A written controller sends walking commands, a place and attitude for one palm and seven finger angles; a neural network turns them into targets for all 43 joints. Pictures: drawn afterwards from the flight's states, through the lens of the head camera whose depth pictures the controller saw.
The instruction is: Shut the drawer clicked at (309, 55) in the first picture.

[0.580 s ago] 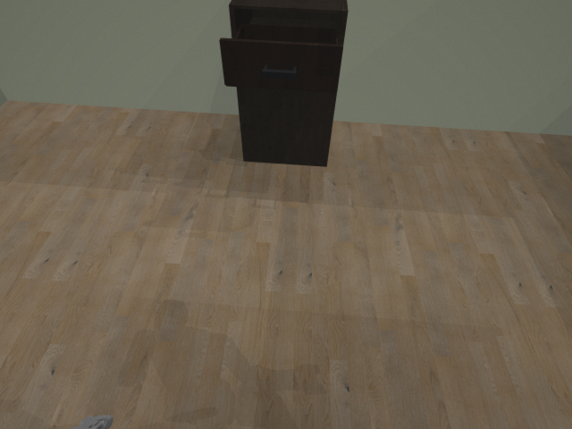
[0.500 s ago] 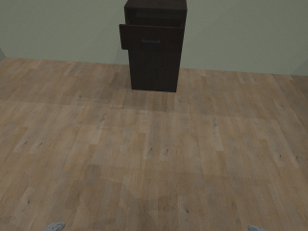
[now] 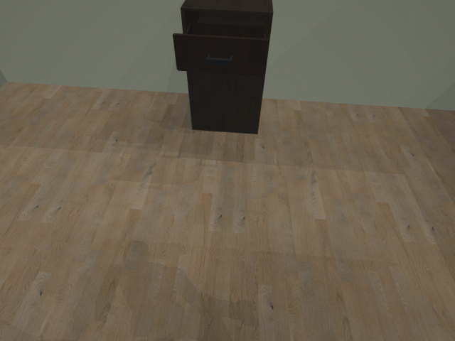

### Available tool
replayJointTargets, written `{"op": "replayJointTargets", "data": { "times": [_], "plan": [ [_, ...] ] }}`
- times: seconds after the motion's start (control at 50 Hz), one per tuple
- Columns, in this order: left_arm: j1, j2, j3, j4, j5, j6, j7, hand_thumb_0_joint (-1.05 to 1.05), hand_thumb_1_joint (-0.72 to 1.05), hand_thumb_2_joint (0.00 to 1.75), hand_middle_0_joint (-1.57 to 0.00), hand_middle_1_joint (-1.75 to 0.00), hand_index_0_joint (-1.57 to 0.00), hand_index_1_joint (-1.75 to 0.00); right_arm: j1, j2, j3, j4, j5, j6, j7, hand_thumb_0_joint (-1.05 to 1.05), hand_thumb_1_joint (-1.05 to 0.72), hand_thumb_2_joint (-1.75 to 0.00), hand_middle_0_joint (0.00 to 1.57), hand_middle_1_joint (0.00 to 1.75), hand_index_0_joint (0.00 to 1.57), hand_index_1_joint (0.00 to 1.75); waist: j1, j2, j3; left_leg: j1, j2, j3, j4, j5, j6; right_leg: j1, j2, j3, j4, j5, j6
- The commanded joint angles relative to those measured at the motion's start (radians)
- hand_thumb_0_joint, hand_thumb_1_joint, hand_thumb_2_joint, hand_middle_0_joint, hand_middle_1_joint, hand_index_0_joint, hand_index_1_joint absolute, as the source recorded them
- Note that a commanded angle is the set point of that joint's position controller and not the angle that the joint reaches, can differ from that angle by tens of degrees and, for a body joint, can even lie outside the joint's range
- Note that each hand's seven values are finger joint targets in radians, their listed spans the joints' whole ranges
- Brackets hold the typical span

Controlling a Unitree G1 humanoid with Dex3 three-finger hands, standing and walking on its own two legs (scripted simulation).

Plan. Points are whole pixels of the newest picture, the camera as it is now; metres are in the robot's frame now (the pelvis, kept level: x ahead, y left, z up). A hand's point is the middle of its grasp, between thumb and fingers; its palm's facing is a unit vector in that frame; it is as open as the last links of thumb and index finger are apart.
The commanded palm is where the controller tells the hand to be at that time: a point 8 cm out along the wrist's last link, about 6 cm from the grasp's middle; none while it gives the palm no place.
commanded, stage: stand and wait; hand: left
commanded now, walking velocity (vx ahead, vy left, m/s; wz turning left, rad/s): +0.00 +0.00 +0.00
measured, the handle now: (219, 59) +1.23 +0.11 -0.09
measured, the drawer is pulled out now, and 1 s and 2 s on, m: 0.30 0.30 0.30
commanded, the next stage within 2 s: look at it before walking up in 0.24 s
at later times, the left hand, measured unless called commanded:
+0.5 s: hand out of the picture +0.07 +0.24 -0.15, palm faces -0.04 -0.94 -0.33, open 7.4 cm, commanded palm none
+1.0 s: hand out of the picture +0.06 +0.24 -0.16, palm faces -0.04 -0.94 -0.34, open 7.4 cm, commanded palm none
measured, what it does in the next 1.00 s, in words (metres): stands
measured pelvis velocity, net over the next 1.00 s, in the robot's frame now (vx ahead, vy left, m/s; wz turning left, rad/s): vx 0.00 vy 0.00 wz -0.01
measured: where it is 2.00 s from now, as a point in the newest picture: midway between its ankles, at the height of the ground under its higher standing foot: (237, 335)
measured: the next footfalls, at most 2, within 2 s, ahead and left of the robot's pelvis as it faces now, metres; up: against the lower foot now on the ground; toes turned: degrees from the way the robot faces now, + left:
right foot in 1.48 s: +0.22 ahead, -0.15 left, +0.00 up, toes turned -14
left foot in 1.94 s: +0.45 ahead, +0.07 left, +0.00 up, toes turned +3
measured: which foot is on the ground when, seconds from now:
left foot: down 0.00-1.00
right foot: down 0.00-1.00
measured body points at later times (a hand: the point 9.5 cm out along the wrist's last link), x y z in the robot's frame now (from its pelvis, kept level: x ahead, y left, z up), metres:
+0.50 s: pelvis -0.01 +0.00 +0.00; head -0.01 +0.00 +0.45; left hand +0.07 +0.29 -0.13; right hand +0.06 -0.30 -0.13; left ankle -0.01 +0.13 -0.74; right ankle -0.01 -0.12 -0.74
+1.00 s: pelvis +0.00 +0.00 +0.00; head +0.00 +0.00 +0.45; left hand +0.07 +0.29 -0.13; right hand +0.07 -0.30 -0.13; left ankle -0.01 +0.13 -0.74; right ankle -0.01 -0.12 -0.74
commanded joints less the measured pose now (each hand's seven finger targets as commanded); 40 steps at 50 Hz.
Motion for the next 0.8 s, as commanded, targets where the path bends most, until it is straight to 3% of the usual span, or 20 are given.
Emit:
{"op": "replayJointTargets", "data": {
  "times": [0.0,0.54,0.62,0.78],
  "plan": [
    [-0.064,0.209,0.044,-0.060,-0.005,-0.029,0.009,0.00,0.90,0.90,-0.20,-0.30,-0.20,-0.30,-0.068,-0.192,-0.037,-0.065,0.000,-0.022,-0.008,0.00,-0.90,-0.90,0.20,0.30,0.20,0.30,-0.005,0.000,-0.044,-0.005,0.099,-0.078,-0.069,0.118,0.040,-0.013,-0.121,0.111,-0.094,0.121,-0.034],
    [-0.064,0.198,0.042,-0.047,-0.002,-0.030,0.008,0.00,0.90,0.90,-0.20,-0.30,-0.20,-0.30,-0.046,-0.192,-0.037,-0.038,0.000,-0.026,-0.006,0.00,-0.90,-0.90,0.20,0.30,0.20,0.30,-0.006,0.003,-0.036,-0.004,0.109,-0.088,-0.102,0.095,0.037,-0.031,-0.112,0.120,-0.114,0.071,-0.028],
    [-0.058,0.196,0.042,-0.046,-0.003,-0.032,0.008,0.00,0.90,0.90,-0.20,-0.30,-0.20,-0.30,-0.044,-0.192,-0.038,-0.040,0.001,-0.029,-0.006,0.00,-0.90,-0.90,0.20,0.30,0.20,0.30,-0.007,0.005,-0.064,0.017,0.112,-0.087,-0.096,0.133,0.039,-0.017,-0.114,0.117,-0.106,0.119,-0.028],
    [-0.056,0.199,0.042,-0.040,-0.003,-0.032,0.008,0.00,0.90,0.90,-0.20,-0.30,-0.20,-0.30,-0.051,-0.194,-0.036,-0.037,0.003,-0.027,-0.008,0.00,-0.90,-0.90,0.20,0.30,0.20,0.30,-0.006,0.009,-0.052,0.020,0.114,-0.082,-0.098,0.150,0.037,-0.010,-0.116,0.115,-0.108,0.152,-0.028]
  ]
}}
